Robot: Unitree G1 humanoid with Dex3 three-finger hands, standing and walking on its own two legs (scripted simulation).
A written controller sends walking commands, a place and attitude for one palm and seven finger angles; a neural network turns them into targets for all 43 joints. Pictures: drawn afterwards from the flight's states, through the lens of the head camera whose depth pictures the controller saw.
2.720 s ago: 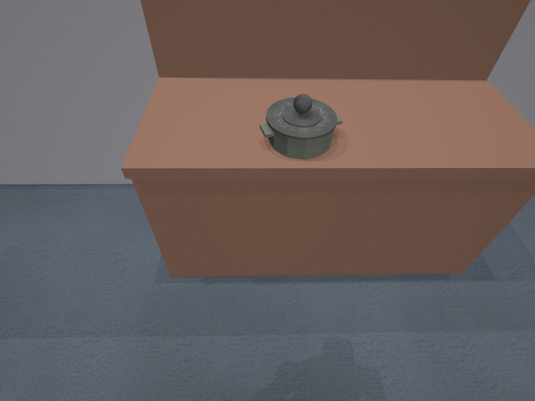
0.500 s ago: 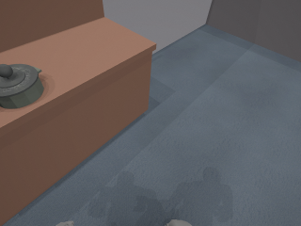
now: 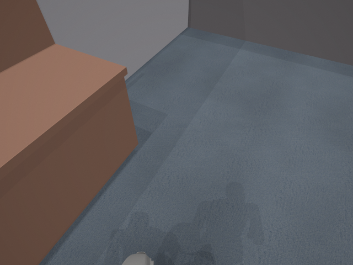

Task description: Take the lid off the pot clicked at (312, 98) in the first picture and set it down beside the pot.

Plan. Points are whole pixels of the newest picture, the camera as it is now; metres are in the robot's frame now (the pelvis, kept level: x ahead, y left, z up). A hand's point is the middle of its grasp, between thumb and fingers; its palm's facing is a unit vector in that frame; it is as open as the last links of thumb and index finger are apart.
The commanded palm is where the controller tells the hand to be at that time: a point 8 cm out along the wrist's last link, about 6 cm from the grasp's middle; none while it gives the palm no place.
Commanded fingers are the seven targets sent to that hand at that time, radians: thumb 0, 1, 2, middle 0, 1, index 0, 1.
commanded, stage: walk to a spot facing it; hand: left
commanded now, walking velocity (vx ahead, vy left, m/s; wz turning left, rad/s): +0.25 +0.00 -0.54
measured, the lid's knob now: out of the picture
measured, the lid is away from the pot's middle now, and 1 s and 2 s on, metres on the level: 0.00 0.00 0.00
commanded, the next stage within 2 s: turn to face it in 0.16 s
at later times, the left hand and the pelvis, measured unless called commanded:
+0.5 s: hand (138, 202) +0.31 +0.15 -0.16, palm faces -0.21 -0.95 -0.24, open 7.4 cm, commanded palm none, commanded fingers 0.00 0.90 0.90 -0.20 -0.30 -0.20 -0.30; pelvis +0.14 -0.01 -0.02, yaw -9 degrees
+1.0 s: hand (103, 232) +0.22 +0.24 -0.18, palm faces +0.17 -0.96 -0.24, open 7.4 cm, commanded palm none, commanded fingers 0.00 0.90 0.90 -0.20 -0.30 -0.20 -0.30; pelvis +0.17 +0.01 -0.01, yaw +7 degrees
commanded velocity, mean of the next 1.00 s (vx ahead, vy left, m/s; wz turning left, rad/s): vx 0.02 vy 0.00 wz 0.32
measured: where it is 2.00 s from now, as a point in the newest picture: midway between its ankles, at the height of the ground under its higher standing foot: outside the picture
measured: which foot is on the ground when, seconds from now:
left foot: up 0.00-0.08, down 0.10-0.44, up 0.46-0.72, down 0.74-1.00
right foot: down 0.00-0.10, up 0.12-0.40, down 0.42-0.74, up 0.76-1.00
